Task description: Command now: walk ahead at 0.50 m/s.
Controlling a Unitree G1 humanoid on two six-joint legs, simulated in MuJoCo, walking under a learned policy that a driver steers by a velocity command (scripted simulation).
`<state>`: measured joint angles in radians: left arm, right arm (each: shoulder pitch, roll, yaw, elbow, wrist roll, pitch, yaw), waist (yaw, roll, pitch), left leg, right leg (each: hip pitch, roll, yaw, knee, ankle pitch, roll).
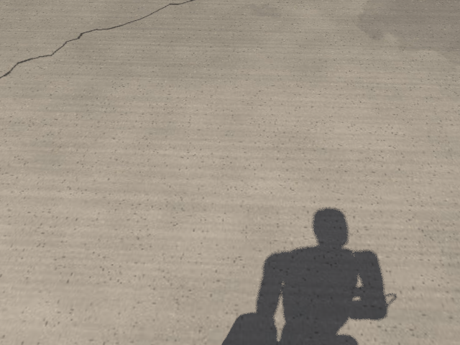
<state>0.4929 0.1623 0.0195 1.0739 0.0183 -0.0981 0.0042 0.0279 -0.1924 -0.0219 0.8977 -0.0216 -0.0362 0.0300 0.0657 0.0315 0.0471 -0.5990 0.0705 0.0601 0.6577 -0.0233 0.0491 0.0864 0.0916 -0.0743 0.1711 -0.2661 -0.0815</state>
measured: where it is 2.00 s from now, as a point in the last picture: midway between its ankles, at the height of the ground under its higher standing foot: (249, 331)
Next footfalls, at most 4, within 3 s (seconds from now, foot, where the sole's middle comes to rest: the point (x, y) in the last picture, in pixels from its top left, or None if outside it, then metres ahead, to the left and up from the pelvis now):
0.10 left None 0.23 0.10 -0.78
0.68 right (282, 327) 0.53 -0.07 -0.78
1.12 left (219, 306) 0.58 0.11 -0.78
2.26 left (207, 272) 0.69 0.16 -0.78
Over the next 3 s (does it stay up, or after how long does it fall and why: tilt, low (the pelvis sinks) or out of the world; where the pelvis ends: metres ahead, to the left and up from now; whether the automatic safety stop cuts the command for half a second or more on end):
stays up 1.00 0.05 0.01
